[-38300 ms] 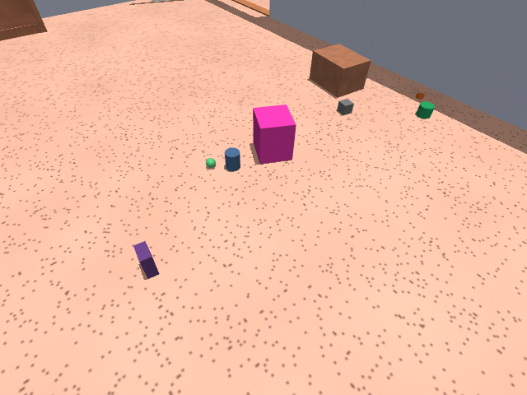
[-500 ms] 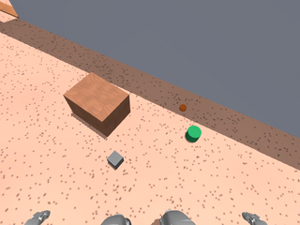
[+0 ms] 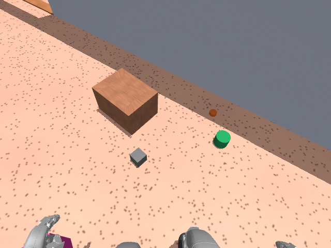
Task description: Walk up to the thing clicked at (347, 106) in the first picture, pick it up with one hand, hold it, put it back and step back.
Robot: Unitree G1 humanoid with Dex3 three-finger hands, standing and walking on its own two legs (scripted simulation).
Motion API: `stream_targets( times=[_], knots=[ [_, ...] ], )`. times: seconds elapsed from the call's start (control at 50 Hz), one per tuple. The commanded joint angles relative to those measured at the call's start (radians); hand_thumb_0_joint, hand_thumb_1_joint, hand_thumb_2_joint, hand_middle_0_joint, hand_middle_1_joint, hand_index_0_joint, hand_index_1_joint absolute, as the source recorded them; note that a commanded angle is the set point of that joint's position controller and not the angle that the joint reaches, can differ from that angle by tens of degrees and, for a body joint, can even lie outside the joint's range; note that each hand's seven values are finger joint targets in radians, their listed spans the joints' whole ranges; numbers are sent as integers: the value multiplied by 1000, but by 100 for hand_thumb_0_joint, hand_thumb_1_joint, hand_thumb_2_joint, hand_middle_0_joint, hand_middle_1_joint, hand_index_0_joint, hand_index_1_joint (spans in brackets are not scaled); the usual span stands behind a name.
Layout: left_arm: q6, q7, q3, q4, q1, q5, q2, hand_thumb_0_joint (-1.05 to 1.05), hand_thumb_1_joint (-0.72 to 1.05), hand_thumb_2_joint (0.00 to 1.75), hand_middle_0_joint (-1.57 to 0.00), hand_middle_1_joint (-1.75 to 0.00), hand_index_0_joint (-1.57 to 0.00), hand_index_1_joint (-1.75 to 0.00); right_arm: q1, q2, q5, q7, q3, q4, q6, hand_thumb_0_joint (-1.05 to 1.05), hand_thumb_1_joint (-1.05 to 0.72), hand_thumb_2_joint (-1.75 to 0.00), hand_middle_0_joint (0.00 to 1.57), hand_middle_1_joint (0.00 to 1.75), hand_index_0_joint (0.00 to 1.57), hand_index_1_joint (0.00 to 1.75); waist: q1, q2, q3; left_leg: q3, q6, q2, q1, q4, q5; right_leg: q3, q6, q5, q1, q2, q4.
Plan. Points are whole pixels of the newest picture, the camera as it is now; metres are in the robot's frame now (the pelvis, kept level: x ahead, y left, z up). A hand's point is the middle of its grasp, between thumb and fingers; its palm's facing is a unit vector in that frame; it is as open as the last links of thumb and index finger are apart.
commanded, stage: step back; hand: left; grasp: from above
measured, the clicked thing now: (138, 157) +0.66 +0.15 -0.71
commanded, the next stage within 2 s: none
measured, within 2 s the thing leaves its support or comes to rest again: neither
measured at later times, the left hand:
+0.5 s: hand out of the picture -0.11 +0.24 -0.13, palm faces -0.08 -0.91 -0.41, open 7.4 cm
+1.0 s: hand out of the picture -0.21 +0.23 -0.13, palm faces +0.00 -0.94 -0.35, open 7.4 cm
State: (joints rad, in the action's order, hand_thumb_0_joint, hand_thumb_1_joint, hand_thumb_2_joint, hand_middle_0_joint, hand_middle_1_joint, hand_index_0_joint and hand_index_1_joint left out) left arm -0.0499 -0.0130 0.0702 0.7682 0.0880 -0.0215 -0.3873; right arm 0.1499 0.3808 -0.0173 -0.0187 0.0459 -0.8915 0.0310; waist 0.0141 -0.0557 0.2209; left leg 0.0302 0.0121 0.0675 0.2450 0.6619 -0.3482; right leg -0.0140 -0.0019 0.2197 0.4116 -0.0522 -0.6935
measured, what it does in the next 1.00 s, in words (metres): walks backwards: right foot, then left foot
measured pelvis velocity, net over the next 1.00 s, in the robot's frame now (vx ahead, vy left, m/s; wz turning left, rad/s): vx -0.34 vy -0.03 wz -0.01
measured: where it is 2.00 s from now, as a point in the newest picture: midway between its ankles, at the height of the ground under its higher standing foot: outside the picture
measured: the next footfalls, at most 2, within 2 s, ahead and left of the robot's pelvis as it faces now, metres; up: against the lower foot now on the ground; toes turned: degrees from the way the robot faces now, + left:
right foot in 0.40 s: -0.15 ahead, -0.15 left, +0.00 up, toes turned -3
left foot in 0.78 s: -0.24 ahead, +0.09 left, +0.00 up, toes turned -1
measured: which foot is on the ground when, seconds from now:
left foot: down 0.00-0.44, up 0.46-0.76, down 0.78-1.00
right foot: down 0.00-0.00, up 0.02-0.38, down 0.40-0.82, up 0.84-1.00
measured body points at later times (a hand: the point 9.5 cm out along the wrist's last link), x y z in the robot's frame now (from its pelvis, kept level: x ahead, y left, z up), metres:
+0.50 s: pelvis -0.17 -0.03 +0.00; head -0.14 -0.05 +0.45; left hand -0.10 +0.29 -0.10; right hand -0.06 -0.35 -0.12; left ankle -0.04 +0.11 -0.68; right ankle -0.19 -0.15 -0.72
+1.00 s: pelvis -0.34 -0.03 +0.01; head -0.29 -0.01 +0.46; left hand -0.21 +0.28 -0.11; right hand -0.24 -0.34 -0.09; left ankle -0.28 +0.09 -0.72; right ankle -0.38 -0.17 -0.63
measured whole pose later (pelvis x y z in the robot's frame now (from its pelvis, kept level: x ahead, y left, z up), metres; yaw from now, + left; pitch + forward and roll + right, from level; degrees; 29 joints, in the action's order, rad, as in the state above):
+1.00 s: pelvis -0.34 -0.03 +0.01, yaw -1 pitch -2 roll -1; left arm -0.07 -0.01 0.07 0.82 0.13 -0.01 -0.38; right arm 0.16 0.36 -0.04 -0.01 0.03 -0.86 0.05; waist 0.00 -0.02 0.14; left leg 0.03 0.02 -0.02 0.33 0.59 -0.23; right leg -0.12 0.00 0.50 0.43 0.09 -1.19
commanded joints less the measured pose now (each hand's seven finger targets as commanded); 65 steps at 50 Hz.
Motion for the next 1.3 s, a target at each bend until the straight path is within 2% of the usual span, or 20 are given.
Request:
stream_targets(
  times=[0.0, 0.1, 0.26, 0.36, 0.38, 0.42, 0.44, 0.52, 0.58, 0.68, 0.76, 0.8, 0.82, 0.9, 1.04, 1.08, 1.12, 1.16, 1.22, 1.28],
  knots=[
    [7, -25, 71, -85, -35, 4, -199, 0, 90, 90, -20, -30, -20, -30, 33, 401, -25, 7, 101, 93, -21, 0, -90, -90, 20, 30, 20, 30, -81, 320, -226, 563, 298, -485, 110, -388, 232, -136, 17, 447, 25, 155, -389],
    [1, -8, 80, 6, 149, 15, -196, 0, 90, 90, -20, -30, -20, -30, -111, 227, -22, -4, 61, 127, -34, 0, -90, -90, 20, 30, 20, 30, 45, 169, -179, 198, 176, -280, 43, -308, 324, -188, 17, 230, 86, 185, -616],
    [21, -3, 60, -12, 120, 5, -166, 0, 90, 90, -20, -30, -20, -30, 17, 247, -14, -4, 76, 132, -20, 0, -90, -90, 20, 30, 20, 30, -61, 254, -278, 198, 240, -314, -197, -232, 347, -90, -49, 296, 25, 100, -206],
    [25, 8, 69, 92, 323, 3, -170, 0, 90, 90, -20, -30, -20, -30, -81, 287, -5, 1, 86, 160, 12, 0, -90, -90, 20, 30, 20, 30, 27, 283, -336, 162, 156, -286, -17, -170, 209, 20, 13, 101, -262, 65, 251],
    [26, 7, 77, 104, 321, -11, -195, 0, 90, 90, -20, -30, -20, -30, -85, 259, 5, 2, 76, 160, 17, 0, -90, -90, 20, 30, 20, 30, 25, 214, -303, 143, 104, -232, 96, -126, 104, -22, 35, 78, -292, 59, 269],
    [24, 11, 116, 33, 205, -29, -361, 0, 90, 90, -20, -30, -20, -30, -130, 181, 16, -8, 62, 191, 13, 0, -90, -90, 20, 30, 20, 30, 57, -210, -168, 53, -16, 51, 297, 270, -202, -517, 216, 309, -36, -282, 456],
    [25, 3, 119, -15, 98, -32, -405, 0, 90, 90, -20, -30, -20, -30, -110, 228, 8, -19, 82, 177, 17, 0, -90, -90, 20, 30, 20, 30, 52, -254, -88, 135, -36, -9, 225, 467, -234, -641, 306, 372, 184, -401, 532],
    [35, -7, 84, -40, -51, -24, -222, 0, 90, 90, -20, -30, -20, -30, 59, 183, 18, -11, 56, 87, 5, 0, -90, -90, 20, 30, 20, 30, -69, -109, -114, 139, -21, 77, 244, 547, -65, -142, 138, -69, -7, -117, 330],
    [38, -14, 81, -42, 92, -29, -213, 0, 90, 90, -20, -30, -20, -30, 29, 182, 12, -18, 42, 107, -10, 0, -90, -90, 20, 30, 20, 30, 24, -111, -185, 93, -41, 56, 300, 425, -114, -159, 160, -246, -238, -132, 245],
    [17, -30, 81, -52, 124, -17, -214, 0, 90, 90, -20, -30, -20, -30, 49, 161, -5, -19, 40, 110, -23, 0, -90, -90, 20, 30, 20, 30, 47, -163, -278, 24, -33, -41, 219, 80, -173, -200, 203, -468, -411, -220, 146],
    [-4, -20, 57, -82, 52, 1, -203, 0, 90, 90, -20, -30, -20, -30, 159, 201, -11, -14, 69, 58, -22, 0, -90, -90, 20, 30, 20, 30, -7, -63, -325, 20, 12, -69, -53, -273, 221, -144, 107, -285, -226, -149, 17],
    [-4, -21, 49, -96, 9, 18, -172, 0, 90, 90, -20, -30, -20, -30, 75, 364, -19, -2, 96, 93, -13, 0, -90, -90, 20, 30, 20, 30, -15, 289, -286, 434, 222, -408, -44, -306, 410, 22, 23, 328, 35, 108, -248],
    [-4, -32, 70, -92, -37, 8, -210, 0, 90, 90, -20, -30, -20, -30, 40, 400, -24, -3, 100, 110, -16, 0, -90, -90, 20, 30, 20, 30, -57, 315, -245, 553, 326, -500, 129, -347, 397, -106, 10, 454, -17, 95, -457],
    [-12, -16, 67, -10, 87, 21, -193, 0, 90, 90, -20, -30, -20, -30, -88, 245, -33, -13, 58, 137, -17, 0, -90, -90, 20, 30, 20, 30, 41, 168, -174, 186, 208, -305, 145, -277, 414, -156, 25, 278, 9, 153, -626],
    [59, -8, 41, 43, 125, 8, -167, 0, 90, 90, -20, -30, -20, -30, 6, 238, -25, 7, 71, 103, -1, 0, -90, -90, 20, 30, 20, 30, -51, 266, -327, 173, 202, -275, -216, -190, 96, -14, -20, 290, -55, 64, 98],
    [80, -13, 42, 117, 215, -2, -149, 0, 90, 90, -20, -30, -20, -30, -21, 255, -18, 14, 76, 92, 20, 0, -90, -90, 20, 30, 20, 30, -3, 247, -334, 104, 155, -246, -130, -81, 128, 36, 12, 106, -227, 80, 432],
    [95, -19, 70, 129, 183, -31, -254, 0, 90, 90, -20, -30, -20, -30, -8, 143, -5, 19, 39, 108, 17, 0, -90, -90, 20, 30, 20, 30, -15, -17, -257, 38, 45, -97, 272, 120, -75, -327, 71, 128, -379, -91, 401],
    [87, -22, 95, 67, 53, -37, -384, 0, 90, 90, -20, -30, -20, -30, -94, 213, -9, 7, 67, 112, 11, 0, -90, -90, 20, 30, 20, 30, 42, -132, -137, 157, -21, -91, 192, 273, -202, -597, 273, 394, 39, -383, 460],
    [102, -22, 58, 79, -3, -20, -242, 0, 90, 90, -20, -30, -20, -30, -52, 193, 5, 20, 59, 53, -4, 0, -90, -90, 20, 30, 20, 30, -27, -32, -77, 129, -25, -28, 204, 295, -51, -220, 170, 3, -72, -176, 345],
    [106, -14, 62, 101, 116, -23, -253, 0, 90, 90, -20, -30, -20, -30, -76, 172, -6, 27, 44, 61, -17, 0, -90, -90, 20, 30, 20, 30, 33, -93, -130, 62, -32, -48, 187, 154, -88, -205, 155, 32, -169, -151, 323]
  ],
)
